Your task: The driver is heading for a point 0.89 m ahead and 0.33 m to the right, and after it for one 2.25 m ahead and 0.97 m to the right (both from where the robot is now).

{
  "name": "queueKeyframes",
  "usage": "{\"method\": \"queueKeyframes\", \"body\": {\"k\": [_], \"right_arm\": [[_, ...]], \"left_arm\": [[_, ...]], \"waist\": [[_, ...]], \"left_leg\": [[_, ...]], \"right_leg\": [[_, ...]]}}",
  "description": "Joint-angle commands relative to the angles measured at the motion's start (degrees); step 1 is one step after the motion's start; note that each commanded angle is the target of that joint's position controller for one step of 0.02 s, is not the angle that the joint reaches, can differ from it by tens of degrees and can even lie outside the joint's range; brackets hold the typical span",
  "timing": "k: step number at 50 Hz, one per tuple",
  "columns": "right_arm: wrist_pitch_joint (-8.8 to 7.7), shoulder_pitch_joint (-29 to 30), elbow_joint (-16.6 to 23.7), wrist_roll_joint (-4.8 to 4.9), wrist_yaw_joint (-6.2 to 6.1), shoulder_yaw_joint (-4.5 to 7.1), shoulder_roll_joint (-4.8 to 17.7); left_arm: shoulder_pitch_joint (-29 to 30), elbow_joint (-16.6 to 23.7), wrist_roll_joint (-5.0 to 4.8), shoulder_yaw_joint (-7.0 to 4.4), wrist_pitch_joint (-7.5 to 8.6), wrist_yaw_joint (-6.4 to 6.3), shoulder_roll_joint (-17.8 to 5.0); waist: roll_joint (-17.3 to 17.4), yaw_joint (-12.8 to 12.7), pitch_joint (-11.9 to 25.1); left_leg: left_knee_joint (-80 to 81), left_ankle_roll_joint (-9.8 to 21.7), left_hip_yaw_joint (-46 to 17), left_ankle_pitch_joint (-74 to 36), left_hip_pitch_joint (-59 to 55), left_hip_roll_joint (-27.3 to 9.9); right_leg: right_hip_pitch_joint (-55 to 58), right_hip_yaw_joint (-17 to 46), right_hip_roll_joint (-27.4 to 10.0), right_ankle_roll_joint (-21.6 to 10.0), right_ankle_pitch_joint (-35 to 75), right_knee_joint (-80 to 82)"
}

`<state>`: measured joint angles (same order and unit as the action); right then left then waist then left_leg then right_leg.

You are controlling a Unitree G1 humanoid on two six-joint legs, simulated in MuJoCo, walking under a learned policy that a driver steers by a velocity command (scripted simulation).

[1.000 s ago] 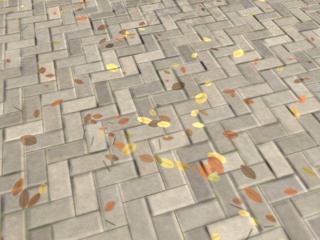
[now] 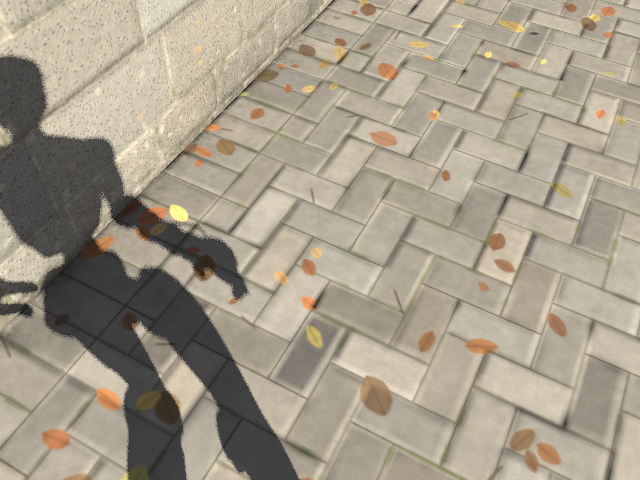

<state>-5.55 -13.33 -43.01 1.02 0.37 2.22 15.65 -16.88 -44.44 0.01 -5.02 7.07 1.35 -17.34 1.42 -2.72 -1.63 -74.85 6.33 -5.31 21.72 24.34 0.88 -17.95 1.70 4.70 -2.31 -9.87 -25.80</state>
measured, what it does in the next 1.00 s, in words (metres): walks ahead, turning right: left foot, then right foot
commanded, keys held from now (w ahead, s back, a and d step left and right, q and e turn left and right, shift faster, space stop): w+e+shift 0.92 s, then w+q+shift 0.08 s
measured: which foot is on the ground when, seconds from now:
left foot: up 0.00-0.22, down 0.24-0.68, up 0.70-1.00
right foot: down 0.00-0.24, up 0.26-0.66, down 0.68-1.00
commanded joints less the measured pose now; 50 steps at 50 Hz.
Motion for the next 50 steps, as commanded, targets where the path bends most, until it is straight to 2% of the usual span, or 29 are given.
{"method": "queueKeyframes", "body": {"k": [1, 4, 6, 9, 11, 12, 13, 14, 15, 16, 17, 18, 21, 24, 28, 30, 32, 33, 34, 35, 36, 37, 38, 39, 41, 42, 46, 48, 50], "right_arm": [[-2.11, 3.1, 7.7, -0.66, 0.34, -1.17, -1.0], [-2.99, 7.7, 10.2, -1.86, 0.76, -2.41, -0.7], [-3.51, 10.3, 10.7, -1.34, 1.48, -2.48, 0.4], [-3.08, 10.4, 11.1, -0.07, 0.67, -0.47, 4.6], [-3.09, 3.0, 9.7, 0.24, -0.37, 1.63, 7.5], [-3.01, -8.1, 7.9, -0.21, -0.98, 3.07, 10.5], [-2.24, -16.4, 6.8, -1.64, -1.08, 4.02, 15.7], [-2.03, -16.1, 5.9, -1.43, -0.31, 4.2, 15.2], [-2.02, -12.7, 5.6, -0.5, -0.28, 3.22, 10.4], [-1.65, -10.3, 4.7, -0.44, -0.27, 2.51, 7.4], [-1.41, -7.0, 4.4, -1.4, -0.06, 1.89, 4.8], [-1.36, -4.3, 3.6, -2.14, 0.1, 1.6, 2.9], [-1.79, -0.5, 1.8, -1.21, 0.22, 1.79, 1.2], [-2.28, 1.1, 1.0, -1.47, -0.72, 2.42, 4.2], [-2.11, -3.2, -0.9, -1.27, -1.25, 3.26, 9.6], [-1.31, -4.9, -1.0, -1.65, -1.25, 3.81, 13.4], [0.37, -4.8, -0.3, -1.66, -1.65, 4.55, 16.8], [0.78, -3.0, 0.9, -1.36, -1.65, 4.8, 17.6], [0.2, -1.0, 2.1, -0.99, -1.62, 4.29, 16.0], [-2.03, -2.8, 4.2, -2.79, -0.85, 0.89, 3.9], [-4.92, -9.8, 9.1, -0.16, -0.01, -0.65, 3.6], [-6.26, 0.7, 10.0, 1.24, 0.03, 0.43, 10.2], [-6.25, 4.3, 11.5, 2.07, -0.37, 0.51, 9.8], [-5.59, 3.4, 10.0, 0.53, -1.02, 0.22, 8.7], [-3.44, -0.3, 8.7, -0.88, -0.91, 0.81, 8.5], [-2.62, 0.0, 8.7, -1.09, -1.01, 1.04, 8.5], [-2.35, 12.4, 13.2, -3.15, -1.05, -0.34, 3.8], [-2.64, 15.2, 13.5, -2.55, -0.15, -1.16, 1.5], [-3.05, 17.6, 14.3, -1.06, 0.43, -0.57, 2.9]], "left_arm": [[-3.0, 1.5, -0.74, 1.13, 0.71, 0.67, 0.2], [-1.3, 2.4, -2.01, 0.28, 0.48, -0.67, -4.2], [-1.2, 3.5, -2.23, -0.54, 0.17, -1.1, -7.2], [-6.1, 3.2, -2.92, -0.22, -0.43, -1.13, -7.0], [-7.5, 2.9, -2.39, 0.71, -0.84, -0.99, -5.2], [-5.4, 4.2, -1.31, 1.72, -0.6, -0.7, -3.0], [-11.3, 5.9, -2.22, 3.61, -0.02, -0.91, 3.5], [-13.6, 6.9, -5.37, 3.79, 0.05, -1.59, 2.4], [-8.4, 6.5, -5.69, 3.14, -0.56, -2.12, -0.2], [-4.8, 6.8, -4.39, 3.11, -1.26, -2.05, -0.4], [-2.8, 6.8, -3.17, 2.87, -2.11, -1.76, -0.1], [-1.8, 7.4, -2.76, 2.61, -2.98, -1.25, 0.7], [1.1, 9.3, -2.73, 2.77, -5.27, -0.08, 2.5], [4.9, 11.5, -1.69, 3.02, -5.31, 0.85, 1.9], [15.1, 14.1, -1.55, 3.13, -4.41, 3.12, 0.5], [16.0, 15.1, -2.19, 2.15, -4.12, 3.67, -2.3], [8.0, 14.1, -3.08, 0.15, -4.58, 3.58, -6.6], [-3.4, 11.4, -3.04, -1.8, -5.16, 3.26, -10.5], [-16.8, 7.3, -2.98, -3.99, -5.92, 2.15, -14.2], [-14.4, 6.2, -2.52, -4.05, -6.49, 1.32, -17.7], [-9.8, 10.5, -0.42, -2.65, -4.64, 1.54, -17.1], [-11.1, 11.0, -0.71, -2.37, -3.77, 1.4, -11.9], [-9.1, 10.3, -0.45, -1.93, -2.6, 1.6, -11.0], [-4.9, 10.7, -0.52, -1.36, -1.71, 1.82, -9.5], [0.8, 11.8, 0.25, -0.8, -1.44, 1.1, -8.1], [1.5, 11.3, -0.41, -0.43, -1.55, 0.69, -6.8], [-0.4, 9.1, -1.69, 0.01, -1.97, -1.6, -5.8], [-3.0, 7.0, -1.67, 0.24, -2.35, -2.01, -5.0], [-6.2, 5.1, -2.0, 0.38, -1.85, -1.57, -4.8]], "waist": [[-3.9, 3.1, 1.2], [-2.9, 4.6, -2.8], [-4.0, 4.2, -2.6], [-4.8, 4.4, -1.8], [-3.6, 9.1, 2.2], [-0.1, 15.0, 9.1], [15.9, 13.0, 19.4], [22.3, 10.9, 19.0], [13.8, 10.7, 9.1], [8.3, 9.5, 4.2], [4.0, 7.3, 1.2], [4.1, 4.9, -1.4], [3.5, 2.0, -3.5], [1.0, 0.9, -5.0], [-3.0, 4.5, -7.3], [0.4, 3.2, -4.8], [6.0, -3.1, 1.3], [7.4, -9.0, 6.9], [3.6, -14.9, 11.2], [-20.0, -6.9, 7.9], [-21.6, -0.5, 25.1], [-9.0, -5.6, 20.7], [-1.2, -2.2, 9.4], [5.6, 1.3, 6.3], [3.1, 6.1, 1.6], [2.2, 6.6, -0.5], [-0.2, 2.6, -5.0], [-3.1, -0.8, -3.1], [-5.7, -3.9, -2.9]], "left_leg": [[7.7, -0.5, -3.0, -0.2, 15.1, -5.8], [23.4, -3.6, -0.7, -6.8, 8.9, -6.9], [31.6, -5.5, 1.8, -16.3, -5.5, -4.0], [38.2, -6.7, 1.8, -18.2, -15.4, -1.9], [41.4, -5.3, 2.8, -14.2, -25.2, -1.2], [41.2, -2.9, -3.1, -9.4, -38.6, -7.6], [49.6, 3.9, -29.6, 9.8, -50.9, -23.3], [59.9, 7.6, -50.6, 27.8, -48.9, -27.4], [61.5, 6.5, -44.6, 27.2, -42.2, -25.9], [60.7, 5.4, -34.2, 17.1, -36.0, -24.4], [60.6, 4.5, -25.4, 7.3, -29.1, -21.5], [61.4, 3.5, -18.2, 0.7, -23.2, -19.2], [63.8, 1.4, -3.0, -14.6, -17.7, -17.0], [65.9, 0.4, 7.7, -20.6, -15.9, -15.2], [67.5, -2.1, 16.7, -27.3, -19.9, -13.6], [62.0, -3.0, 18.7, -55.6, -25.1, -14.1], [46.7, -3.0, 19.2, -82.9, -29.1, -15.8], [32.8, -2.5, 18.2, -87.5, -23.9, -16.1], [12.0, -4.2, 17.4, -69.8, -10.0, -12.2], [-16.1, -6.6, 14.2, 7.4, 11.1, 1.3], [-24.1, -5.4, -2.4, 11.3, 25.3, 3.3], [-17.9, -3.3, -5.2, 3.1, 26.6, -0.2], [-11.6, -2.9, -3.7, -0.1, 26.9, -1.4], [-6.4, -3.5, -4.4, -2.4, 21.9, -4.2], [0.1, -5.7, -5.1, -4.1, 14.0, -6.1], [4.1, -6.8, -4.4, -4.0, 12.8, -6.7], [25.5, -9.9, 1.3, -20.2, 6.0, -4.3], [36.2, -9.8, 5.1, -33.4, -0.8, -2.9], [41.9, -9.0, 4.7, -38.8, -1.2, -3.1]], "right_leg": [[11.3, 27.5, -13.8, -13.9, -8.8, 15.5], [-0.6, 23.0, -13.7, -13.3, -6.2, 16.9], [-10.5, 18.6, -11.2, -11.2, -5.3, 17.1], [-9.3, 19.2, -11.5, -8.3, -6.8, 13.6], [-8.0, 16.6, -8.4, -5.0, 1.2, -1.1], [-15.5, 12.8, -5.5, -2.3, 1.7, -18.9], [-26.1, 8.5, -1.9, -0.7, -19.8, -41.6], [-35.8, 7.2, -4.3, -0.9, -17.3, -55.0], [-40.5, 6.2, -7.2, -0.8, -12.3, -60.7], [-40.5, 4.5, -9.6, -1.0, -8.8, -61.2], [-37.3, 4.4, -11.4, -0.9, -6.4, -59.2], [-34.5, 5.3, -13.0, -1.0, -5.3, -56.8], [-32.3, 5.1, -15.1, -0.7, -3.0, -52.1], [-31.1, 3.3, -14.7, -0.3, 6.9, -42.6], [-23.7, -5.5, -11.2, -2.8, 16.8, -22.9], [-16.8, -10.7, -6.3, -4.9, 13.5, -19.4], [-6.6, -13.5, -1.6, -7.1, 5.0, -20.4], [8.2, -12.8, 0.1, -9.2, 2.1, -20.4], [29.1, -6.2, -1.2, -12.0, 4.8, -14.8], [38.9, 11.1, -8.7, -16.1, 12.0, -13.2], [50.0, 47.2, -20.5, -28.2, -20.1, 2.4], [44.2, 50.9, -20.1, -23.0, -30.5, 11.8], [32.7, 47.5, -19.1, -20.4, -27.4, 13.9], [22.9, 42.8, -17.4, -18.8, -21.4, 12.7], [7.9, 33.6, -11.9, -18.3, -13.7, 13.2], [3.8, 29.7, -10.2, -18.1, -10.9, 13.8], [-8.5, 17.9, -3.5, -15.2, 1.3, 13.2], [-9.2, 12.7, -2.9, -12.2, 1.0, 12.8], [-3.6, 13.8, -5.8, -11.6, -1.7, 12.6]]}}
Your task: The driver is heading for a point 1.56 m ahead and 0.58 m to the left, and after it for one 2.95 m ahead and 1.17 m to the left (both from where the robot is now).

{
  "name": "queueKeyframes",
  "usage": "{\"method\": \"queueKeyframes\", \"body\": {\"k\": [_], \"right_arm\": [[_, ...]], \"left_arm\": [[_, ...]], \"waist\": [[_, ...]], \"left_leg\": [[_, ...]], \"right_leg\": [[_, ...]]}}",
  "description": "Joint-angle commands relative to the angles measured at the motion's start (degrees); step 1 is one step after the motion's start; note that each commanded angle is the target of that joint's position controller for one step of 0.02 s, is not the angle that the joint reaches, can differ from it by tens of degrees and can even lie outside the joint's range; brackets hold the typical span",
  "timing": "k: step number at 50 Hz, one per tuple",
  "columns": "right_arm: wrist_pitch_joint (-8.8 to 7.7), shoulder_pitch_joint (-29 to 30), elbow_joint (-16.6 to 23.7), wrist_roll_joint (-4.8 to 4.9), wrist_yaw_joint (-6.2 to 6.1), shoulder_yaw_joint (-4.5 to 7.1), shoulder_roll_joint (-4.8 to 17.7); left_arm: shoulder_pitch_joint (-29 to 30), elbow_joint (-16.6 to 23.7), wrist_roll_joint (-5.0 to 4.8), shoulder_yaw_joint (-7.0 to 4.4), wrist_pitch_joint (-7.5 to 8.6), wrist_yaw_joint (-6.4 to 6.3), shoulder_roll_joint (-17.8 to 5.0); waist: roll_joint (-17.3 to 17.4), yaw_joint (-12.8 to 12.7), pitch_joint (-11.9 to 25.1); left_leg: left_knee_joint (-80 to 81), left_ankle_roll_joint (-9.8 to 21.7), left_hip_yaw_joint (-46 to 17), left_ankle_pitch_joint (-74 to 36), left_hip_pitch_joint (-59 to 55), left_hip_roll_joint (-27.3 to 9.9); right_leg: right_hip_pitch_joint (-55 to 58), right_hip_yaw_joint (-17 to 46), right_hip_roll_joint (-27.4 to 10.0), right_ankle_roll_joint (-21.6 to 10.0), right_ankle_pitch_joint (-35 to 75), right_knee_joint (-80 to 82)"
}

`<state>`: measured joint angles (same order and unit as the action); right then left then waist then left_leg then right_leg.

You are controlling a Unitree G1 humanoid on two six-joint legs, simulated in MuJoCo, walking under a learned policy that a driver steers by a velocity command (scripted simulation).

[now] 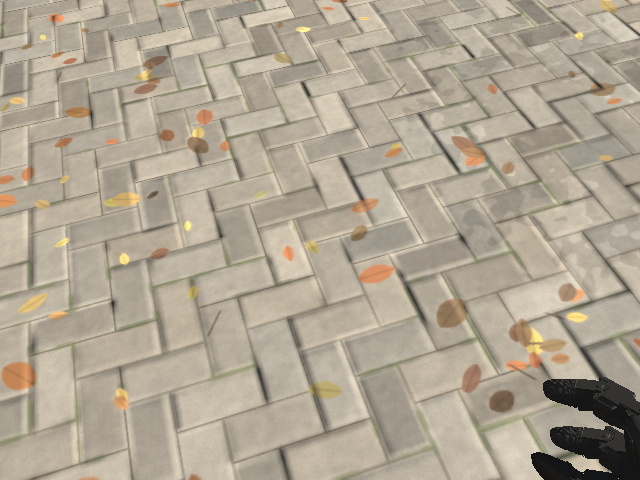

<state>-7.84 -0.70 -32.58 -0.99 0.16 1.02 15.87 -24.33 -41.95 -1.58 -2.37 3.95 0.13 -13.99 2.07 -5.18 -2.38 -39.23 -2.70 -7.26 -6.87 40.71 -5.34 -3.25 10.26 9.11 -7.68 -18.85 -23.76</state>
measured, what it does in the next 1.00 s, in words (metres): walks ahead, turning left: left foot, then right foot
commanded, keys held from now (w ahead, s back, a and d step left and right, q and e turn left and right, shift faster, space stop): w+q+shift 0.96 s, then w+e+shift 0.04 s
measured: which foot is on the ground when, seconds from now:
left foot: up 0.00-0.12, down 0.14-0.62, up 0.64-1.00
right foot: down 0.00-0.16, up 0.18-0.58, down 0.60-1.00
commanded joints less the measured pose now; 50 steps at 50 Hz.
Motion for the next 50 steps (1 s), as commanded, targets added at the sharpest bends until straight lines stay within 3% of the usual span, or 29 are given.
{"method": "queueKeyframes", "body": {"k": [1, 3, 5, 6, 7, 8, 9, 10, 11, 12, 13, 17, 21, 24, 27, 28, 29, 30, 31, 32, 33, 34, 35, 36, 39, 43, 46, 49, 50], "right_arm": [[-0.78, 6.6, 4.4, 1.56, 0.84, 0.96, 3.5], [-0.9, 8.2, 5.1, 2.31, 1.34, 1.62, 5.0], [-0.78, 2.2, 4.2, 2.84, 1.4, 3.14, 7.6], [-0.32, -4.9, 2.8, 3.49, 1.14, 4.34, 9.7], [0.39, -17.8, 0.1, 3.84, 0.91, 5.07, 11.2], [1.32, -32.6, -3.3, 3.22, 0.72, 4.99, 13.4], [0.65, -31.9, -5.4, 2.27, 1.83, 5.55, 15.1], [0.93, -28.7, -4.2, 1.75, 1.76, 4.43, 8.5], [1.3, -26.8, -3.5, 0.84, 1.5, 4.05, 6.7], [1.28, -25.4, -3.7, 0.59, 2.18, 4.18, 7.5], [1.01, -23.6, -3.8, 0.81, 2.57, 3.99, 7.0], [1.37, -22.7, -5.3, 2.87, 1.77, 3.08, 4.9], [2.04, -24.4, -6.8, 2.95, -0.14, 3.61, 6.4], [2.3, -27.6, -9.1, 3.76, -0.15, 3.85, 6.3], [3.0, -28.6, -10.7, 4.15, -0.67, 3.96, 5.5], [3.38, -27.8, -10.7, 3.86, -0.76, 4.31, 6.2], [3.87, -25.6, -9.9, 3.0, -0.55, 4.66, 7.7], [4.29, -21.5, -7.4, 1.05, -0.3, 4.18, 6.9], [3.79, -29.5, -5.9, 2.11, -0.22, 1.81, -1.5], [3.73, -32.2, -5.1, 5.13, -0.59, 0.53, 0.2], [4.08, -25.3, -5.3, 5.32, -1.1, 1.54, 4.4], [4.15, -19.1, -4.4, 3.72, -1.0, 1.98, 6.1], [4.04, -14.6, -3.1, 2.25, -0.61, 2.08, 5.4], [4.43, -13.5, -2.2, 2.25, -0.06, 2.23, 3.9], [6.65, -13.1, 0.1, 4.07, 0.83, 1.48, 0.3], [6.5, -9.9, 1.8, 2.82, 1.85, 1.15, 2.1], [5.78, -2.8, 3.0, 2.46, 3.18, 1.14, 2.9], [4.9, 0.8, 4.4, 2.77, 4.32, 1.86, 5.0], [4.74, -0.3, 4.9, 2.88, 4.24, 2.37, 5.7]], "left_arm": [[0.3, 1.8, -0.4, -2.21, 1.37, -0.21, -8.2], [-1.1, -0.1, 0.15, -2.41, 0.89, -0.34, -9.1], [0.4, -0.9, 1.7, -2.72, 0.24, -0.22, -11.1], [1.8, -1.0, 3.15, -2.78, -0.18, -0.07, -11.9], [6.1, -0.2, 3.99, -2.66, -0.5, -0.12, -12.5], [8.8, 1.8, 5.15, -1.61, -0.06, -0.53, -9.8], [-2.2, 2.2, 1.22, 0.17, 1.67, 0.58, -2.9], [1.1, 2.7, -0.18, 0.38, 3.42, 1.09, -7.6], [10.3, 4.6, -0.86, 0.19, 4.42, 1.57, -9.7], [16.0, 6.3, 0.56, 0.7, 5.18, 1.5, -8.3], [17.9, 6.8, 2.01, 0.52, 5.55, 1.18, -7.4], [16.9, 7.3, 2.95, 0.44, 4.67, 0.51, -6.2], [29.8, 11.9, 2.98, 1.45, 5.2, 0.87, -3.4], [32.9, 13.6, 2.05, 0.4, 5.61, 0.99, -4.4], [34.1, 14.8, 0.28, -1.42, 5.89, 0.48, -7.5], [30.7, 14.4, 0.03, -2.55, 6.17, 0.13, -9.5], [22.6, 13.5, -0.33, -3.69, 6.21, -0.36, -11.3], [6.8, 11.0, -0.65, -4.37, 5.4, -1.27, -12.9], [-2.2, 8.8, 1.28, -4.97, 4.64, -1.18, -16.9], [-2.0, 7.5, 0.82, -4.59, 4.48, 0.11, -14.8], [1.7, 8.5, 0.89, -3.71, 3.74, -0.4, -9.2], [3.8, 7.2, 1.26, -3.3, 3.03, -0.72, -7.9], [5.1, 5.8, 2.29, -3.16, 2.58, -0.61, -7.7], [6.6, 4.9, 3.23, -2.67, 2.64, -0.56, -6.6], [10.8, 2.2, 1.47, -2.09, 3.05, 0.39, -3.7], [15.0, 1.3, 1.73, -3.08, 3.65, -0.12, -8.5], [10.9, -0.2, 1.83, -3.5, 3.73, -0.45, -12.0], [5.4, -1.7, 1.55, -4.0, 2.77, -0.38, -16.0], [2.8, -2.7, 1.36, -4.1, 2.3, -0.56, -17.6]], "waist": [[-7.2, -2.4, -2.7], [-7.6, -2.6, -3.6], [-9.0, 1.5, 0.2], [-10.2, 5.8, 5.1], [-10.6, 13.4, 11.1], [-1.7, 18.5, 19.4], [27.7, 9.0, 23.2], [16.9, 10.8, 18.3], [7.2, 12.0, 10.8], [-4.1, 10.5, 5.2], [-7.1, 8.4, 3.3], [-2.1, 4.3, -0.9], [0.3, 8.5, -5.0], [2.1, 10.1, -2.9], [3.9, 9.2, -1.7], [4.8, 6.9, 0.8], [5.8, 1.6, 6.9], [5.9, -5.9, 18.1], [-14.9, -2.5, 30.1], [-27.7, -1.3, 32.6], [-20.3, -3.4, 20.6], [-10.7, -3.3, 11.8], [-4.3, -2.0, 6.4], [-3.6, 0.4, 3.3], [-6.4, 4.7, -1.0], [-4.3, 7.0, -4.7], [0.2, 3.8, -6.2], [-2.8, 3.9, -4.7], [-5.3, 5.9, -2.9]], "left_leg": [[8.7, 1.0, 6.4, -8.9, -14.8, 2.7], [11.5, 3.5, 6.9, -3.0, -8.7, 2.5], [10.0, 6.8, 10.2, 6.6, -10.5, 5.1], [7.9, 8.7, 12.3, 11.1, -16.6, 7.5], [6.8, 10.9, 11.7, 10.5, -30.6, 7.1], [2.2, 13.4, 0.4, 17.7, -50.7, 1.3], [18.7, 25.0, -38.2, 40.8, -66.7, -11.1], [26.2, 22.5, -47.1, 53.3, -66.6, -11.2], [25.0, 20.4, -38.6, 45.5, -59.6, -10.2], [26.1, 19.4, -33.3, 35.9, -50.3, -7.2], [26.3, 19.5, -28.7, 29.3, -45.2, -4.9], [28.6, 20.2, -21.0, 19.0, -34.5, -0.4], [30.5, 17.4, -15.1, 14.4, -21.0, 3.7], [29.4, 14.3, -16.4, 14.8, -19.2, 3.8], [23.0, 12.4, -18.8, 5.9, -29.6, 2.5], [17.3, 11.4, -18.6, -5.2, -32.4, 2.8], [7.2, 9.7, -16.8, -14.0, -32.8, 4.0], [-9.5, 8.3, -15.1, -11.0, -24.6, 4.7], [-32.3, 5.6, -8.5, 25.8, -3.9, 12.2], [-42.7, 5.8, -5.6, 37.0, 5.6, 7.5], [-44.5, 5.9, -3.1, 31.8, 10.6, 4.2], [-42.8, 5.9, -0.5, 28.0, 10.5, 2.5], [-40.8, 6.1, 0.5, 26.4, 8.3, 0.6], [-39.3, 6.4, 0.4, 25.2, 5.9, -1.3], [-36.9, 6.4, 0.6, 26.3, 5.7, -5.5], [-27.1, 4.7, 2.6, 10.6, 4.3, -5.7], [-14.0, 6.4, 8.2, 0.0, -0.2, -2.9], [-5.5, 9.6, 15.0, 3.8, -9.0, 4.1], [-4.9, 11.1, 15.8, 9.0, -12.8, 7.0]], "right_leg": [[-13.1, 5.7, -11.8, -6.0, 8.0, 9.8], [-1.3, 6.1, -15.8, -5.4, 17.9, 8.1], [8.4, 3.8, -18.4, -3.8, 46.5, 1.8], [11.2, 1.7, -18.1, -3.2, 64.1, -6.8], [5.7, -1.6, -17.2, -2.0, 71.8, -21.0], [-9.1, -4.2, -14.1, -0.6, 52.4, -44.9], [-34.1, -4.4, -1.5, 5.0, -3.2, -63.7], [-42.1, 0.2, -5.9, 2.7, -2.7, -62.5], [-43.3, 0.0, -8.1, 1.9, -0.4, -60.0], [-41.4, -1.2, -9.1, 1.6, 0.5, -54.6], [-39.6, -1.2, -10.5, 1.9, 1.5, -48.3], [-36.2, -3.0, -12.2, 6.3, 2.7, -34.8], [-27.6, -6.5, -9.0, 9.4, 21.2, -14.9], [-16.4, -6.2, -6.4, 9.5, 29.7, -7.3], [-14.7, -4.6, -6.1, 8.8, 24.3, -1.6], [-10.9, -5.5, -5.5, 7.9, 20.8, -1.3], [-2.0, -5.5, -7.2, 6.3, 19.1, -2.3], [16.8, -0.8, -14.4, 3.5, 12.1, -8.7], [40.3, 26.8, -30.8, -5.5, -7.5, -5.2], [41.2, 45.3, -35.7, -7.6, -26.4, 3.1], [32.7, 36.5, -31.6, -4.6, -27.1, 5.3], [23.0, 25.5, -29.2, -2.5, -14.4, 5.9], [14.2, 18.6, -27.4, -1.9, -3.0, 6.7], [7.6, 13.3, -25.8, -1.8, 2.3, 8.4], [-1.9, 2.7, -25.2, -1.4, 8.4, 12.2], [-8.3, -11.9, -22.3, 0.2, 17.4, 16.5], [-4.9, -19.5, -20.5, 2.4, 22.8, 17.8], [2.3, -22.0, -21.8, 3.6, 55.5, 12.1], [4.9, -21.3, -23.6, 2.7, 69.7, 7.6]]}}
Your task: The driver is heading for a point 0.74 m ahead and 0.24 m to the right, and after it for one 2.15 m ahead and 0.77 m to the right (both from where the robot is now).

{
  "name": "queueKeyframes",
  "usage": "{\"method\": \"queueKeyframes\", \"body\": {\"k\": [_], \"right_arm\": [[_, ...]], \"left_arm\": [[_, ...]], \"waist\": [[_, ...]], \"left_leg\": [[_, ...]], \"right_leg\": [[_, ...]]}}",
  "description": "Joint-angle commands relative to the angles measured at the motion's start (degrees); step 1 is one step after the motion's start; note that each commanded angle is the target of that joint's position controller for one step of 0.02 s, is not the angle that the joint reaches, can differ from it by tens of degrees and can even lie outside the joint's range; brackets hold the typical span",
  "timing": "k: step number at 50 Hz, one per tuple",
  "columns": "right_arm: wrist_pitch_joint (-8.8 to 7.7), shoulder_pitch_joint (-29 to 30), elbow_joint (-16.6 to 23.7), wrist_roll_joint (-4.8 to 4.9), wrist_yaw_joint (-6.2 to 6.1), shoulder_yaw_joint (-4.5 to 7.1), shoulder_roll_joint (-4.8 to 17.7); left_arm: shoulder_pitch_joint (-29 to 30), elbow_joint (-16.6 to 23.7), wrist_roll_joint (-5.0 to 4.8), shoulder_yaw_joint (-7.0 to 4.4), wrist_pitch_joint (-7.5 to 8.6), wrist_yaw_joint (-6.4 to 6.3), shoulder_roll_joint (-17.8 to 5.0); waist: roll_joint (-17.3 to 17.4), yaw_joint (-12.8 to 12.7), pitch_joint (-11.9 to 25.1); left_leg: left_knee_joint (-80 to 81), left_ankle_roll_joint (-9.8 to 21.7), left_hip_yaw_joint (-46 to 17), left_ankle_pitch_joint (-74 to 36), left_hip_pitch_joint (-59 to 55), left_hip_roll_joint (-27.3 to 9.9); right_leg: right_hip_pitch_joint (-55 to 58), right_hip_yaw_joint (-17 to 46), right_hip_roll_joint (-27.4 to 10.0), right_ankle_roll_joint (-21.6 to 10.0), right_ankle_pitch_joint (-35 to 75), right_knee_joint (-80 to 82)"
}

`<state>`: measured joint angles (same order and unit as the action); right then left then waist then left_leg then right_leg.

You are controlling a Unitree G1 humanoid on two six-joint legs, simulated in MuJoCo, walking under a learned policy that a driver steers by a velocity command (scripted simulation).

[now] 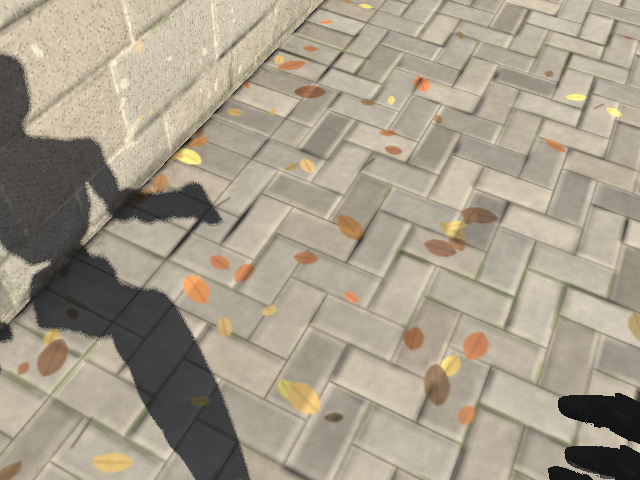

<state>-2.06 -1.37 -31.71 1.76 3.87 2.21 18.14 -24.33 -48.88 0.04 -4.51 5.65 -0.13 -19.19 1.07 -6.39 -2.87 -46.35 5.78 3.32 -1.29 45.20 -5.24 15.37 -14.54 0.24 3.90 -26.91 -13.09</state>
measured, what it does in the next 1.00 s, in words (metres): walks ahead, turning right: left foot, then right foot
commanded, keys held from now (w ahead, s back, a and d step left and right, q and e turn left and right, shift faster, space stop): w+e+shift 0.64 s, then e+shift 0.36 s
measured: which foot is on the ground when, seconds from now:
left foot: up 0.00-0.04, down 0.06-0.54, up 0.56-0.92, down 0.94-1.00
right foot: down 0.00-0.06, up 0.08-0.50, down 0.52-0.92, up 0.94-1.00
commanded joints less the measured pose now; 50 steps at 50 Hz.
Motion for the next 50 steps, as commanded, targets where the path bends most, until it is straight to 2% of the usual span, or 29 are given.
{"method": "queueKeyframes", "body": {"k": [1, 2, 3, 4, 5, 6, 7, 8, 10, 13, 20, 23, 25, 26, 27, 28, 29, 30, 31, 32, 36, 38, 40, 45, 46, 47, 48, 49, 50], "right_arm": [[-0.84, -6.6, 2.9, 0.3, 0.19, 2.54, 5.7], [-0.09, -20.4, -0.8, 0.49, -0.92, 4.77, 9.3], [0.87, -30.4, -4.3, 0.87, -2.37, 6.01, 12.6], [-0.47, -25.6, -2.6, -0.85, -2.29, 5.57, 17.4], [-1.1, -28.7, -3.0, -1.67, -1.92, 4.47, 10.2], [-2.06, -26.6, -4.1, -2.28, -1.85, 3.84, 9.2], [-3.15, -22.1, -5.5, -2.21, -1.63, 3.53, 8.3], [-4.03, -18.0, -5.7, -2.82, -1.55, 2.7, 4.9], [-5.14, -13.5, -6.0, -3.22, -1.38, 1.83, 1.0], [-5.98, -13.3, -8.3, -2.86, -1.73, 2.21, 1.3], [-5.85, -16.4, -10.3, -2.82, -4.28, 2.5, 4.2], [-3.72, -15.7, -9.8, -2.55, -5.39, 3.44, 9.1], [-1.51, -12.7, -9.1, -2.05, -5.66, 4.52, 12.6], [-1.38, -8.6, -7.9, -1.83, -5.19, 4.46, 12.5], [-2.45, -5.0, -8.0, -0.78, -4.15, 3.37, 8.5], [-5.1, -10.5, -4.8, -1.62, -2.58, -0.3, -5.3], [-7.59, -14.5, -0.9, 0.22, -1.86, -1.65, -4.4], [-8.79, -6.5, -0.2, 0.94, -1.82, -0.29, 3.1], [-8.91, -3.8, 1.0, 1.01, -2.3, 0.22, 3.7], [-8.42, -4.4, 0.3, -0.66, -2.96, -0.07, 2.7], [-6.03, -3.5, 0.7, -3.19, -4.54, 1.13, 5.0], [-5.39, 3.4, 3.5, -4.2, -4.73, 0.17, 1.0], [-4.65, 5.3, 4.4, -3.38, -4.5, -0.21, -1.6], [-5.03, 3.2, 4.5, -1.19, -4.62, 2.78, 3.5], [-5.39, -4.3, 2.2, -1.77, -4.8, 3.31, 4.1], [-5.26, -12.6, 0.4, -2.58, -4.92, 3.05, 4.6], [-4.57, -13.2, 1.8, -4.94, -4.73, 2.5, 6.3], [-3.83, -9.8, 1.1, -3.75, -4.47, 3.39, 8.1], [-3.04, -5.0, 3.8, -3.71, -5.35, 2.78, 3.1]], "left_arm": [[2.8, 3.7, -0.27, -1.98, -0.02, -0.31, -13.8], [5.3, 3.6, -0.16, -1.45, -0.64, -0.36, -13.7], [5.3, 3.9, 0.0, -0.12, -0.53, -0.56, -10.2], [-6.9, 5.8, -1.49, 3.37, 1.15, 0.66, 0.8], [0.2, 5.0, -4.48, 1.79, 2.91, 1.02, -7.3], [9.2, 8.2, -6.43, 1.54, 3.08, 0.89, -7.3], [11.4, 9.5, -5.54, 2.35, 2.79, 0.35, -4.6], [10.4, 8.4, -3.66, 2.18, 1.65, 0.04, -3.8], [4.0, 5.2, -3.33, 1.51, -1.6, 0.3, -2.8], [7.0, 5.1, -3.08, 1.79, -3.74, 0.2, 0.0], [18.9, 8.7, -2.09, 2.38, -1.77, 3.14, 1.1], [17.0, 10.3, -2.77, 1.22, -1.65, 4.61, -1.7], [5.2, 8.8, -3.5, -1.1, -3.25, 4.0, -6.4], [-9.3, 5.5, -3.1, -3.39, -4.76, 3.38, -11.4], [-17.7, 2.8, -3.42, -4.24, -6.09, 2.08, -12.3], [-12.5, 2.7, -1.57, -2.98, -5.53, 2.42, -11.5], [-5.2, 7.3, 0.47, -1.11, -3.34, 2.66, -7.5], [-5.1, 8.8, 0.1, -0.87, -2.04, 3.02, -4.1], [-3.1, 8.8, -0.08, -0.84, -0.85, 3.55, -4.3], [0.7, 9.8, -0.44, -0.89, 0.03, 3.81, -4.7], [7.5, 12.2, -1.44, -0.8, 0.1, 1.36, -5.0], [6.6, 11.2, -1.94, -0.88, -1.44, -0.54, -4.6], [3.9, 9.7, -2.03, -1.69, -3.98, -1.78, -5.4], [5.9, 10.4, -2.06, -2.24, -6.2, -3.2, -3.2], [8.4, 11.7, -1.83, -1.98, -6.1, -3.13, -2.2], [6.6, 13.0, -0.34, -0.48, -6.3, -2.68, 2.3], [-4.5, 14.1, 0.32, 0.87, -6.37, -1.98, 6.1], [-10.3, 14.3, -1.9, -0.06, -6.63, -0.49, -2.6], [-1.9, 13.5, -2.08, -1.29, -7.52, -0.4, -7.1]], "waist": [[-6.5, 12.2, 1.4], [-6.4, 20.4, 7.8], [-0.5, 23.5, 12.5], [19.4, 11.4, 25.0], [7.7, 18.0, 29.4], [4.5, 17.2, 15.3], [-2.6, 13.0, 6.9], [-2.2, 9.9, 4.6], [1.0, 5.3, 2.2], [0.5, 5.2, -2.6], [-2.4, 8.5, -6.4], [2.9, 5.4, -2.4], [7.9, -2.4, 4.1], [7.0, -9.8, 9.8], [-0.3, -13.8, 9.6], [-25.4, -1.6, 5.2], [-23.7, 3.4, 15.4], [-10.2, 0.1, 10.6], [1.1, 3.4, 5.5], [5.6, 6.4, 3.4], [4.0, 9.8, -1.4], [1.8, 7.2, -1.5], [-2.7, 4.3, 3.9], [-8.4, 5.6, 7.2], [-7.7, 9.3, 11.7], [-1.6, 10.5, 20.8], [14.4, 4.6, 27.5], [19.4, 1.8, 32.8], [9.6, 5.3, 26.3]], "left_leg": [[3.2, 4.6, 4.5, 8.3, -25.5, 8.9], [7.3, 6.8, 3.0, 6.9, -42.8, 9.3], [7.2, 7.8, -7.1, 8.4, -62.4, 3.3], [16.4, 17.9, -42.0, 26.6, -78.4, -14.9], [28.3, 15.0, -50.2, 44.4, -73.1, -15.6], [31.9, 12.3, -43.9, 42.2, -62.3, -15.2], [33.1, 10.4, -37.4, 34.7, -51.2, -14.3], [32.7, 8.9, -30.5, 29.5, -43.8, -12.6], [35.1, 6.6, -19.3, 23.2, -33.6, -9.8], [38.9, 3.2, -6.0, 11.3, -30.5, -7.4], [41.8, -1.6, 10.9, -5.9, -40.1, -3.9], [32.5, -4.0, 12.9, -43.9, -51.1, -6.3], [16.2, -3.5, 12.3, -64.9, -53.4, -8.1], [0.0, -2.4, 10.4, -63.0, -46.5, -8.0], [-24.9, -4.5, 10.5, -31.0, -34.1, -0.6], [-49.1, -6.8, 2.2, 34.3, -8.9, 11.9], [-53.4, -3.7, -10.6, 33.8, 2.1, 12.8], [-46.6, -0.4, -12.6, 27.6, 1.2, 9.4], [-39.1, 0.3, -12.1, 23.0, 0.1, 7.4], [-33.9, -0.6, -12.9, 20.7, -3.7, 5.3], [-16.4, -7.3, -10.9, 20.3, -12.7, 2.5], [-2.5, -9.6, -6.0, 11.6, -17.0, 6.5], [9.8, -10.1, -3.9, -0.1, -24.3, 11.7], [24.5, -9.6, -9.3, -9.6, -32.1, 11.8], [27.8, -8.6, -9.2, -16.6, -40.2, 9.3], [20.9, -4.6, -17.8, -26.1, -55.7, -2.8], [16.9, 3.9, -37.5, -50.9, -68.0, -17.9], [18.9, 13.5, -52.1, -22.9, -68.1, -27.9], [23.1, 12.3, -43.4, -3.9, -60.2, -20.3]], "right_leg": [[-13.0, 4.3, -16.5, -10.0, 87.2, -12.4], [-18.7, 4.6, -16.0, -9.8, 88.7, -26.9], [-33.7, 5.4, -10.8, -8.1, 52.5, -50.5], [-53.5, 13.5, 0.3, -6.8, -3.4, -76.0], [-55.3, 24.7, -0.4, -9.3, 0.9, -77.0], [-59.6, 23.1, -1.7, -9.2, 3.1, -75.5], [-59.6, 22.6, -5.1, -9.0, 6.6, -70.1], [-56.6, 22.5, -7.8, -8.5, 10.3, -66.8], [-49.8, 23.2, -10.8, -7.1, 14.1, -63.8], [-54.2, 23.0, -11.6, -5.6, 20.0, -58.7], [-54.7, 12.0, -6.5, -7.4, 42.4, -32.4], [-48.8, 5.0, -0.9, -9.9, 36.7, -28.0], [-36.3, 3.0, 3.2, -12.5, 25.6, -31.6], [-19.5, 6.5, 3.5, -14.7, 22.1, -32.6], [-7.4, 12.8, 1.8, -16.9, 22.9, -27.4], [-0.4, 31.0, -1.6, -23.9, 17.9, -24.7], [3.1, 62.8, -12.2, -31.5, -10.5, -6.9], [-2.7, 66.1, -12.9, -26.9, -16.7, 1.5], [-10.9, 64.8, -12.4, -24.5, -16.6, 2.8], [-18.6, 61.6, -10.9, -24.1, -11.2, 1.2], [-33.9, 41.5, -3.0, -22.0, 35.6, -1.4], [-39.0, 33.1, 3.1, -18.4, 47.4, -5.0], [-38.9, 31.4, 6.8, -13.1, 45.3, -8.6], [-30.8, 39.8, 6.3, -7.7, 31.0, -21.9], [-29.6, 37.0, 8.0, -5.4, 31.8, -31.5], [-35.4, 32.2, 9.8, -3.7, 6.5, -47.9], [-48.0, 30.0, 14.0, -2.0, -22.3, -64.0], [-53.1, 29.1, 5.8, -0.7, -13.6, -75.7], [-54.7, 25.8, 1.9, 0.8, -6.0, -76.3]]}}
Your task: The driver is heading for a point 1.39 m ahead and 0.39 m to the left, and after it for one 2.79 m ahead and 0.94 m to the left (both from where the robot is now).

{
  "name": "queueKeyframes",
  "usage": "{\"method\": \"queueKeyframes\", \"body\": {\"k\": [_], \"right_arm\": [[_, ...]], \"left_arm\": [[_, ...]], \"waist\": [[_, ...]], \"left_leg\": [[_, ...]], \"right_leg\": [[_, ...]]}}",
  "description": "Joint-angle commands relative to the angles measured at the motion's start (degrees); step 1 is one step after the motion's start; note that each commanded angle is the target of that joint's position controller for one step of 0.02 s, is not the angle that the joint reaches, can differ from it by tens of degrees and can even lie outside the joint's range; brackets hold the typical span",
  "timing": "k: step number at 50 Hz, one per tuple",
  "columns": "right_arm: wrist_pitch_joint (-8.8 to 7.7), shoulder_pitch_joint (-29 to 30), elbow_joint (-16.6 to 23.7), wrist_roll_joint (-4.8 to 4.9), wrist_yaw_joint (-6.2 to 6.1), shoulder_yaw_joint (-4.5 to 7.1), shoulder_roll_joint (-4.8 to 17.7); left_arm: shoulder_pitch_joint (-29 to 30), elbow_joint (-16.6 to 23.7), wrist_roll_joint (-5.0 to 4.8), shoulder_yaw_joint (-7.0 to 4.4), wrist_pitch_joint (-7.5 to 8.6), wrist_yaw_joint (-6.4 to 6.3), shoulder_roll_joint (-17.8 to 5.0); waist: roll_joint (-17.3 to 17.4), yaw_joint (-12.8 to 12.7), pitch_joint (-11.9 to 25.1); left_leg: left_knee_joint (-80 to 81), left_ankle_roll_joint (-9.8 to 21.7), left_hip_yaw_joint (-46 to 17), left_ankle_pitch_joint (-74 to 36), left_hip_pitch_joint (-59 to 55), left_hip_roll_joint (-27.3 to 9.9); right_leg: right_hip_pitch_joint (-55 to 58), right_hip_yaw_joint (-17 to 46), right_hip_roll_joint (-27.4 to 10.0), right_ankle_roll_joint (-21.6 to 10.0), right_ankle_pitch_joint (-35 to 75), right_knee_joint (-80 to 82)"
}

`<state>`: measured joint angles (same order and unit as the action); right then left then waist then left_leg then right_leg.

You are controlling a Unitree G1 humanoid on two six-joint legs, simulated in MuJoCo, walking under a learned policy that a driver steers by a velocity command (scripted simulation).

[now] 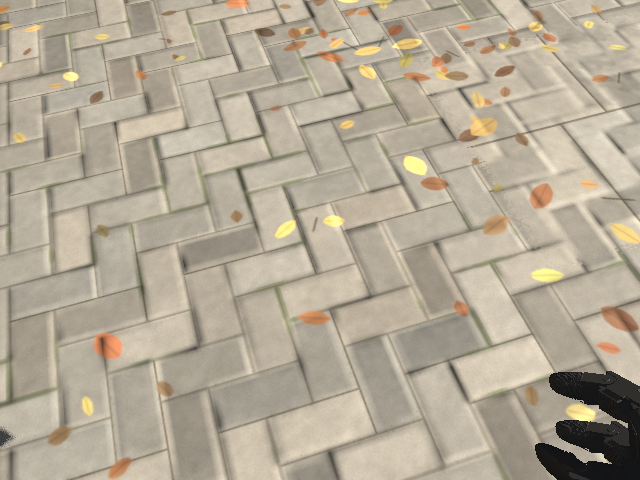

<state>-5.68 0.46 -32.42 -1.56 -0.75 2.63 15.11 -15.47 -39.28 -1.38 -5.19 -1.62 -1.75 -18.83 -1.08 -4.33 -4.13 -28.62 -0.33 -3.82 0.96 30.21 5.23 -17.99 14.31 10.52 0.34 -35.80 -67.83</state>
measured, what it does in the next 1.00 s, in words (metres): walks ahead, turning left: right foot, then left foot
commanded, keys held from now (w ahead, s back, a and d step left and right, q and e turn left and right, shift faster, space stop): q+shift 0.84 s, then e+shift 0.16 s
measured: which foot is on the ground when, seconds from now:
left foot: down 0.00-0.30, up 0.32-0.66, down 0.68-1.00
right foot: up 0.00-0.26, down 0.28-0.68, up 0.70-1.00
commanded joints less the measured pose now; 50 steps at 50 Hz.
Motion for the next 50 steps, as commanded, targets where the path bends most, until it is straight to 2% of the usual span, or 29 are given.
{"method": "queueKeyframes", "body": {"k": [1, 2, 3, 4, 6, 7, 8, 11, 14, 15, 16, 17, 18, 19, 21, 26, 29, 32, 33, 34, 35, 36, 37, 38, 39, 40, 41, 45, 50], "right_arm": [[1.71, -5.2, 4.5, -0.25, -1.24, 1.12, 3.8], [2.55, -4.6, 3.9, -0.3, -1.2, 0.46, 4.0], [2.96, -4.3, 2.4, -0.23, -0.96, 0.56, 5.3], [2.9, -5.8, 0.8, -0.43, -0.25, 0.35, 5.5], [2.41, -5.8, -1.3, 0.19, 1.39, -0.17, 3.9], [2.51, -5.6, -1.8, 0.93, 1.94, 0.24, 4.9], [2.89, -6.6, -2.3, 1.57, 2.23, 1.04, 6.9], [4.39, -8.7, -2.2, 2.25, 1.81, 2.89, 11.8], [5.54, -9.5, -2.3, 3.5, 0.79, 2.9, 10.9], [5.51, -10.5, -2.3, 3.49, 0.58, 2.61, 9.5], [5.34, -9.5, -0.5, 3.81, 0.49, 2.45, 7.9], [4.98, -10.3, -0.5, 3.98, 0.46, 2.83, 8.3], [5.15, -12.7, -1.3, 3.22, 0.44, 4.01, 10.7], [6.06, -16.2, -3.2, 3.22, 0.18, 4.54, 11.1], [7.82, -18.7, -4.3, 2.73, -0.34, 4.32, 9.2], [8.32, -10.8, 0.8, 3.11, 1.65, 1.93, 4.4], [8.22, -10.3, 2.2, 3.02, 2.81, 2.13, 6.0], [9.19, -12.5, 2.3, 2.99, 3.03, 3.21, 7.6], [9.41, -14.7, 1.5, 2.89, 2.55, 3.87, 8.2], [9.33, -19.0, 0.4, 2.6, 1.48, 5.42, 11.8], [9.02, -21.1, 1.7, 2.11, 0.22, 7.69, 21.8], [7.4, -20.7, 3.3, -0.03, 0.92, 6.95, 20.4], [6.29, -19.6, 2.7, 0.04, 1.41, 6.27, 17.8], [5.8, -16.7, 2.3, 1.34, 0.95, 5.86, 16.0], [6.18, -13.1, 2.8, 2.71, 0.38, 5.23, 14.0], [6.78, -9.7, 3.7, 3.12, -0.23, 4.68, 13.0], [7.25, -8.2, 4.4, 2.68, -0.64, 4.55, 12.9], [7.6, -7.7, 4.0, 1.75, -1.52, 3.6, 11.0], [6.71, -7.5, 0.3, -0.36, 0.12, 0.45, 5.2]], "left_arm": [[-2.9, 5.3, -0.07, -0.97, -1.06, 0.93, -8.9], [-0.1, 6.1, 0.44, -0.76, -1.81, 0.31, -7.8], [1.1, 7.0, 0.78, 0.14, -1.82, 0.31, -5.4], [0.9, 6.8, 0.9, 1.13, -1.61, 0.28, -2.5], [-0.5, 5.7, 2.25, 2.97, -0.32, 0.02, 1.9], [0.4, 5.6, 2.97, 3.28, 0.13, -0.08, 2.2], [1.6, 5.3, 2.96, 3.18, 0.24, -0.1, 1.4], [4.7, 5.1, 1.57, 2.15, -0.24, 0.27, -2.7], [5.5, 5.2, 1.7, 1.43, -0.14, 0.68, -3.7], [3.6, 5.2, 2.47, 0.81, -0.04, 0.37, -5.7], [1.8, 4.2, 4.22, -0.17, -0.14, 0.22, -9.1], [4.0, 4.7, 5.07, -0.25, 0.17, 0.19, -8.3], [8.0, 5.8, 5.09, 0.71, 0.95, -0.17, -5.4], [12.0, 6.9, 4.12, 1.4, 1.57, -0.5, -2.5], [14.6, 7.1, 2.44, 1.71, 2.27, -0.72, -1.3], [10.3, 5.0, 2.46, 0.13, 0.9, -1.13, -4.2], [8.8, 4.0, 1.93, -1.38, 0.71, -0.56, -7.7], [9.5, 3.2, -0.03, -1.96, 1.68, 0.41, -7.8], [8.9, 2.6, -0.48, -1.89, 2.1, 0.72, -6.6], [5.4, 1.2, 0.11, -1.62, 2.57, 1.28, -4.7], [6.2, 4.8, 3.18, -0.37, 2.97, 1.57, -1.1], [12.4, 6.7, 3.55, -0.14, 3.39, 1.21, -2.0], [15.7, 7.0, 2.04, -0.64, 3.3, 0.85, -4.2], [15.5, 6.7, 1.6, -0.6, 3.29, 0.25, -3.8], [14.0, 5.6, 2.09, -0.77, 3.14, -0.42, -4.2], [12.6, 5.1, 2.35, -1.09, 2.94, -0.68, -4.9], [11.7, 4.6, 2.4, -1.03, 2.89, -0.44, -4.5], [7.2, 1.2, 1.7, 0.2, 2.23, 0.33, -2.3], [7.1, 1.1, 1.3, 1.43, 1.64, 1.57, -1.0]], "waist": [[5.7, 4.8, 20.3], [3.1, 4.3, 15.5], [3.0, 3.2, 10.9], [3.7, 2.7, 9.3], [4.9, 1.2, 11.2], [6.0, 1.3, 12.0], [7.2, 2.1, 12.8], [8.4, 3.3, 11.7], [8.3, 1.8, 8.1], [6.6, 1.2, 9.0], [-4.3, 1.2, 9.0], [-12.5, 1.4, 8.6], [-9.8, 3.8, 8.3], [-6.8, 5.9, 8.3], [-5.3, 6.6, 7.3], [-6.0, 2.6, 7.6], [-7.4, 2.2, 8.7], [-7.7, 4.4, 8.6], [-6.2, 5.7, 9.0], [1.2, 7.1, 10.6], [22.2, 5.7, 10.9], [18.7, 9.7, 18.4], [11.7, 10.5, 16.9], [8.7, 8.1, 13.5], [5.7, 6.3, 11.7], [6.3, 4.3, 10.8], [7.1, 3.5, 10.8], [7.0, 3.9, 14.1], [9.5, 5.4, 11.1]], "left_leg": [[7.5, 14.9, -27.2, 2.1, -35.5, -24.3], [9.2, 13.0, -22.5, 1.7, -26.8, -20.0], [10.4, 12.3, -19.3, -0.2, -20.1, -17.5], [11.4, 12.0, -15.4, -5.4, -16.1, -15.0], [11.1, 12.2, -11.8, -18.9, -14.3, -12.8], [11.0, 12.7, -11.7, -22.0, -14.7, -12.4], [10.8, 13.3, -12.7, -20.8, -15.9, -12.7], [12.6, 13.5, -19.6, 2.1, -15.7, -14.4], [13.6, 9.2, -21.6, 21.7, -6.9, -11.4], [10.3, 6.5, -19.8, 27.0, -1.5, -9.2], [0.9, 3.1, -10.2, 30.2, 7.3, -4.4], [-16.8, 0.4, -1.0, 31.0, 8.6, 0.5], [-28.8, -1.8, -1.0, 30.4, 8.4, -2.8], [-34.4, -2.9, -0.9, 28.5, 7.6, -3.6], [-42.0, -5.2, 0.2, 23.8, 9.8, -5.6], [-26.9, -6.8, 4.5, 17.9, 6.7, -9.5], [-18.1, -4.6, 7.9, 18.3, -0.7, -8.6], [-7.7, -1.1, 9.6, 14.4, -7.4, -7.2], [-2.4, 0.7, 9.7, 9.6, -13.1, -5.7], [3.0, 3.9, 4.2, -4.0, -23.8, -6.5], [2.6, 13.4, -20.9, -33.0, -37.1, -22.6], [5.1, 23.0, -30.8, -30.8, -36.8, -28.2], [6.5, 21.2, -25.6, -23.8, -35.5, -25.3], [6.4, 17.6, -21.7, -17.6, -32.4, -21.6], [6.5, 14.9, -19.3, -13.6, -29.5, -19.2], [6.9, 13.6, -17.4, -12.3, -25.0, -17.5], [7.3, 13.2, -16.8, -12.2, -22.2, -16.0], [5.5, 12.3, -12.5, -11.5, -20.8, -15.4], [7.2, 12.3, -10.4, 1.3, -12.6, -15.8]], "right_leg": [[-21.0, -6.1, -8.7, 4.9, 8.8, -18.9], [-18.2, -7.2, -8.8, 5.0, 10.1, -17.1], [-15.9, -7.2, -9.0, 4.3, 9.9, -11.9], [-12.1, -8.2, -8.8, 3.7, 8.9, -6.2], [-5.2, -10.5, -9.3, 3.4, 5.7, 8.8], [-2.6, -11.6, -9.4, 3.4, 6.4, 15.4], [-0.9, -11.6, -9.1, 3.4, 9.4, 20.1], [1.4, -10.1, -7.3, 1.4, 16.1, 28.9], [10.0, -10.1, -7.5, -2.9, 22.0, 41.3], [16.2, -6.4, -13.1, -5.6, 21.8, 43.4], [18.1, 2.4, -23.1, -11.0, 18.8, 46.1], [14.2, 10.7, -32.2, -15.9, 28.8, 51.5], [11.7, 8.6, -33.4, -16.3, 38.1, 50.4], [10.8, 3.1, -30.1, -13.9, 42.3, 49.0], [11.4, -3.9, -26.9, -12.0, 47.2, 47.8], [14.3, -12.4, -25.8, -12.4, 46.8, 47.1], [13.0, -14.8, -28.2, -12.0, 49.3, 45.6], [12.1, -17.4, -29.5, -8.6, 47.4, 40.7], [9.4, -20.1, -28.2, -5.8, 44.4, 36.0], [2.1, -24.1, -24.2, -1.3, 37.1, 25.4], [-20.3, -26.7, -15.1, 5.1, 1.9, 5.0], [-26.5, -13.1, -10.5, 5.6, -5.6, -4.9], [-27.1, -9.8, -11.6, 4.0, -1.5, -6.9], [-27.2, -8.9, -12.2, 2.8, 3.7, -4.4], [-26.6, -8.5, -12.9, 2.6, 8.0, -0.8], [-23.2, -8.5, -12.6, 2.7, 11.2, 2.2], [-20.2, -9.1, -11.2, 3.1, 13.6, 3.9], [-13.2, -11.0, -11.0, 4.7, 18.7, 14.3], [-0.4, -12.7, -13.8, 3.0, 20.2, 24.6]]}}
